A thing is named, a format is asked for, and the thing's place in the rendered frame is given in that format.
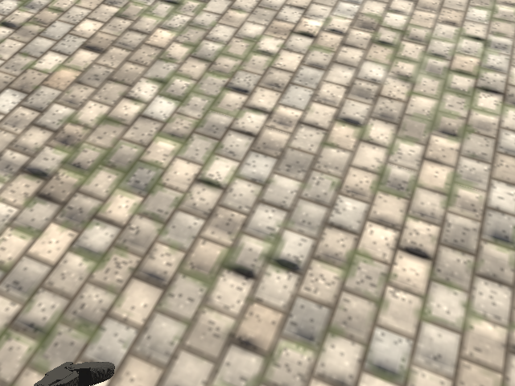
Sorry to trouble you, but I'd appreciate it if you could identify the left robot hand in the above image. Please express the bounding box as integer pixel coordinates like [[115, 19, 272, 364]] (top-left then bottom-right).
[[34, 362, 115, 386]]

